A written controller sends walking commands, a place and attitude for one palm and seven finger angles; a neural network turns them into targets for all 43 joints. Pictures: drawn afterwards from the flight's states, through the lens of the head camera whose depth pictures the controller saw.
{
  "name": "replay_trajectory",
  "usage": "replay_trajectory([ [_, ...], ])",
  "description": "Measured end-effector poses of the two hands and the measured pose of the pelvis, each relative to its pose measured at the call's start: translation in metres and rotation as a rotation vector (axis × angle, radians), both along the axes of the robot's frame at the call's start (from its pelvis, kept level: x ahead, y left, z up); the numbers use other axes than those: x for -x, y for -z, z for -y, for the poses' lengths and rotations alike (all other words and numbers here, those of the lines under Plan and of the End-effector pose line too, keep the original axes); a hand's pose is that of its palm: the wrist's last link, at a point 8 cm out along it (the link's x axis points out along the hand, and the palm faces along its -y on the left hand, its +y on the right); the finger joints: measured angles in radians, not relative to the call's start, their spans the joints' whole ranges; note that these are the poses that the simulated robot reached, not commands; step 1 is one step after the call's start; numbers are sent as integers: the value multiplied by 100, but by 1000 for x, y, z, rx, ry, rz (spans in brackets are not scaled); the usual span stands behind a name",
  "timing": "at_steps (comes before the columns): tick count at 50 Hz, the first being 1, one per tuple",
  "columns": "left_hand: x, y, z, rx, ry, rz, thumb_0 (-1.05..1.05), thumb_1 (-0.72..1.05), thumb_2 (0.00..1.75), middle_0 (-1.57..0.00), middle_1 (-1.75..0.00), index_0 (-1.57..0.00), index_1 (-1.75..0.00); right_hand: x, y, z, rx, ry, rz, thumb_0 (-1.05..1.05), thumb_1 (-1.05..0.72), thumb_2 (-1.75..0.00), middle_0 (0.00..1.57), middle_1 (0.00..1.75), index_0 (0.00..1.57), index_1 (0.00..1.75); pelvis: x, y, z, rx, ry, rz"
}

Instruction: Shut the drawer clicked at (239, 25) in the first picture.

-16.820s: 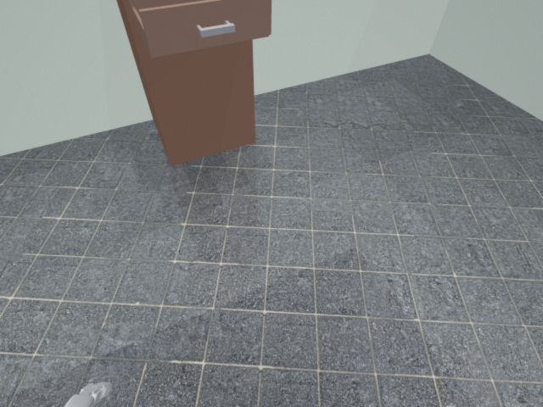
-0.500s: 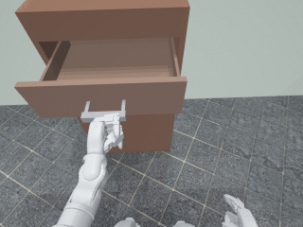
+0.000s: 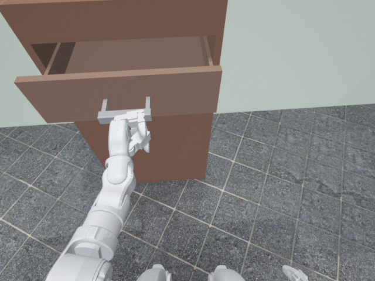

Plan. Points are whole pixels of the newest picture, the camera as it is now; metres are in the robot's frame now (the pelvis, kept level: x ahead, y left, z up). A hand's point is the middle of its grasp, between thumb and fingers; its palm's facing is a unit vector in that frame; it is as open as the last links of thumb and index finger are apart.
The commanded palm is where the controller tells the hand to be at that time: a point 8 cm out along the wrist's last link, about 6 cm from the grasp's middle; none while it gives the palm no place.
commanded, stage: push the drawer shut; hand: left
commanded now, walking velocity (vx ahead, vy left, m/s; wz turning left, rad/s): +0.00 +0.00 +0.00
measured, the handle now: (126, 109) +0.49 +0.14 +0.07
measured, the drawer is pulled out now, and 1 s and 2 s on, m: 0.14 0.01 0.00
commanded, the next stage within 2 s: pull the fist back off the drawer in 1.30 s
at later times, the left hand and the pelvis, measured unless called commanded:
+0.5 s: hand (150, 111) +0.48 +0.08 +0.07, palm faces +0.08 -1.00 -0.05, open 3.1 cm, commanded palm +0.46 +0.14 +0.07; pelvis +0.00 +0.00 -0.01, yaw +0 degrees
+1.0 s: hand (148, 93) +0.54 +0.09 +0.07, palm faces +0.08 -1.00 -0.04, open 3.1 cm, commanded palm +0.52 +0.14 +0.07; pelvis +0.00 +0.00 -0.02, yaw -1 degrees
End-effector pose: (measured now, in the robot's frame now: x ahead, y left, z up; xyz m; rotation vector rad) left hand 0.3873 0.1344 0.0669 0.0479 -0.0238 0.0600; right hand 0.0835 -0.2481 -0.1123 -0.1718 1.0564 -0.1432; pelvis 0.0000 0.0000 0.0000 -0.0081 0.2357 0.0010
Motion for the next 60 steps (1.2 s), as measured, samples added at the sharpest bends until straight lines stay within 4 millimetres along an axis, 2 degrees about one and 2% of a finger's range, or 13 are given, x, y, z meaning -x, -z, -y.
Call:
replay_trajectory([
  [24,-64,0,0,0,-23,-10,-4,93,97,-140,-160,-140,-160,48,9,3,13,44,-157,1,-91,-90,20,30,20,29,0,6,-1,3,6,-70],
  [54,-136,-3,-9,6,-20,-36,-3,88,94,-140,-160,-140,-160,102,9,3,37,104,-331,1,-91,-90,20,30,20,29,-5,17,-2,21,11,-167],
  [60,-138,0,-11,7,-12,-34,-6,84,98,-140,-160,-140,-160,113,9,-1,36,104,-368,1,-91,-90,20,30,20,29,-4,19,-4,28,7,-178],
])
